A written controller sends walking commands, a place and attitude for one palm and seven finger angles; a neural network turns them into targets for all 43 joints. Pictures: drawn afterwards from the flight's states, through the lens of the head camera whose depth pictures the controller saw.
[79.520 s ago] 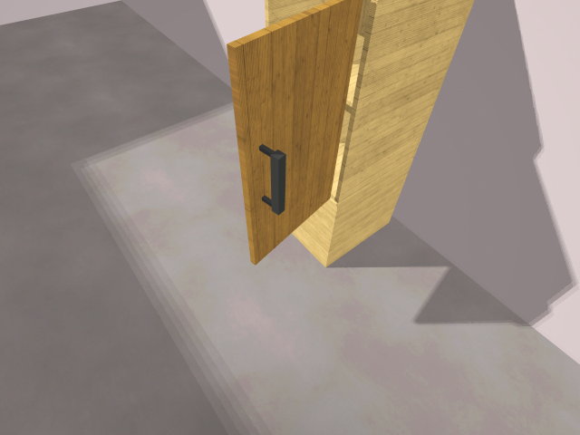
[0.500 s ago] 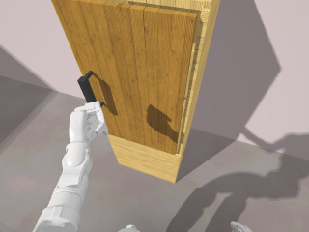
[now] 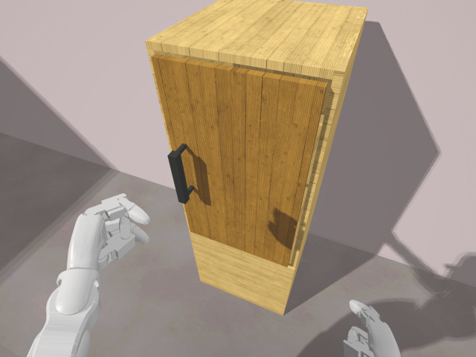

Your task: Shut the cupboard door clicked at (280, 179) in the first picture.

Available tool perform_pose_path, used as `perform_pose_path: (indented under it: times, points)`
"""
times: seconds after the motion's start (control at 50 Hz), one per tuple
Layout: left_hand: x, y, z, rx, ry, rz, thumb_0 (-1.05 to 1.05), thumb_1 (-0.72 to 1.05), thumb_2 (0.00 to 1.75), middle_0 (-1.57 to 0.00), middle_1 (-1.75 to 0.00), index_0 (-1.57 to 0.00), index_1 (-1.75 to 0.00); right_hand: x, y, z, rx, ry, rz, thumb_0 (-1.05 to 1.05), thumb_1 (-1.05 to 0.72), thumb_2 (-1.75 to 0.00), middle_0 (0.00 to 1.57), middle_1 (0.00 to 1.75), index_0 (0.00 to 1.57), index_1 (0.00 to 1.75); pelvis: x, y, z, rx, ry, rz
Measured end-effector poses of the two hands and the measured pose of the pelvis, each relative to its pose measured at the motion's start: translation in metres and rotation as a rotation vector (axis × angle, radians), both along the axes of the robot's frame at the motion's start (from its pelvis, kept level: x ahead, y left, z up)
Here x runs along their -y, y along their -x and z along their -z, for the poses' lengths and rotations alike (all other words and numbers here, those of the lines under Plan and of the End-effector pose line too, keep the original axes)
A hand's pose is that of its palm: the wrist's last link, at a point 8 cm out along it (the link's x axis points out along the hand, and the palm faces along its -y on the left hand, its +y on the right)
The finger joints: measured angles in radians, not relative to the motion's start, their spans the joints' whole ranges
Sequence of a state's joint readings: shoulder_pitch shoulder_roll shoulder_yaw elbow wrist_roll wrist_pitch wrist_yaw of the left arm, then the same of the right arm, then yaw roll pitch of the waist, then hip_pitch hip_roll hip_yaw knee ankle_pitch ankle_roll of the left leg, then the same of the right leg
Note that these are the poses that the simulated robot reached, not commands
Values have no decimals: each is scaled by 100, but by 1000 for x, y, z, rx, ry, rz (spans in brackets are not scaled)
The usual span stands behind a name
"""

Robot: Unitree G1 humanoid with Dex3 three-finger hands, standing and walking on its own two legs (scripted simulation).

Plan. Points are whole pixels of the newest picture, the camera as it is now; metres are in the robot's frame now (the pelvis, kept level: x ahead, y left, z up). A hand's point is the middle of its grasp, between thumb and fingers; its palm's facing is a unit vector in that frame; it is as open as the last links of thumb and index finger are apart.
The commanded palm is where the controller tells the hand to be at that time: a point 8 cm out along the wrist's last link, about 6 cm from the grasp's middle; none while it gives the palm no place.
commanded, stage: draw the hand back to the body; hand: left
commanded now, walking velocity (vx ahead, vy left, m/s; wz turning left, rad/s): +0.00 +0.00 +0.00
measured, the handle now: (183, 174) +0.55 +0.18 -0.03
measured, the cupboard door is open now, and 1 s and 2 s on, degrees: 0 0 0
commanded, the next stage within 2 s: step back with the hand held close in 0.80 s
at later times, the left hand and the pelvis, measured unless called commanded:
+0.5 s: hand (9, 255) +0.19 +0.29 +0.18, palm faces +0.46 -0.78 -0.43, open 6.7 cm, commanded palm +0.15 +0.32 +0.19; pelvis +0.01 +0.02 +0.01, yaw +1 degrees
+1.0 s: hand (41, 255) +0.20 +0.25 +0.18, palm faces +0.44 -0.79 -0.43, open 7.4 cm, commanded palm +0.14 +0.29 +0.19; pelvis +0.01 -0.01 +0.01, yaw +1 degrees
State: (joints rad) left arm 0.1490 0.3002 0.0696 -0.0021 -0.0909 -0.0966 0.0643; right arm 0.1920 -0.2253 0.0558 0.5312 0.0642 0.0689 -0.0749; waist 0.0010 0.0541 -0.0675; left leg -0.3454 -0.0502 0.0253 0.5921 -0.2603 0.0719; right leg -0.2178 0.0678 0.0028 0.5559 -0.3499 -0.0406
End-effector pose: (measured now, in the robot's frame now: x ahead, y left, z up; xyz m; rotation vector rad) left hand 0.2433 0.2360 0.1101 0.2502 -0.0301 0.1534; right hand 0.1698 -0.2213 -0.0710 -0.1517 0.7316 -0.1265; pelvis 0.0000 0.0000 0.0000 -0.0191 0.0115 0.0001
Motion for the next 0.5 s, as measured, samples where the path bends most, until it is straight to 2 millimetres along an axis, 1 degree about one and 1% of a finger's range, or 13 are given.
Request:
perform_pose_path:
  times: [0.06, 0.12, 0.24, 0.36, 0.46, 0.5]
  points:
    - [-15, 13, -9, 4, -15, -41, 1, 90, 90, -93, -109, -93, -109, -12, -9, -6, 21, -2, -33, 1, -91, -89, 20, 30, 20, 30, -6, -2, -4, 20, 2, -4]
    - [-25, 25, -19, 17, -34, -70, 1, 90, 90, -85, -100, -85, -100, -21, -16, -9, 39, -5, -63, 1, -91, -89, 20, 30, 20, 30, -11, -5, -7, 34, 2, -7]
    - [-48, 47, -43, 58, -94, -135, 1, 90, 90, -69, -82, -69, -82, -34, -24, -11, 48, -12, -104, 1, -91, -89, 21, 30, 20, 30, -17, -11, -10, 48, -1, -12]
    - [-71, 69, -65, 92, -170, -222, 1, 90, 90, -53, -64, -52, -65, -36, -25, -8, 40, -15, -121, 2, -91, -89, 21, 30, 20, 30, -18, -13, -12, 53, -1, -16]
    - [-82, 88, -84, 118, -243, -274, 1, 90, 90, -39, -50, -39, -50, -30, -23, -6, 33, -15, -120, 2, -91, -89, 21, 30, 20, 30, -16, -13, -12, 54, -1, -18]
    - [-84, 95, -87, 125, -257, -294, 1, 90, 90, -34, -44, -34, -44, -27, -22, -4, 30, -13, -120, 2, -91, -89, 21, 30, 20, 30, -15, -13, -12, 56, -2, -20]
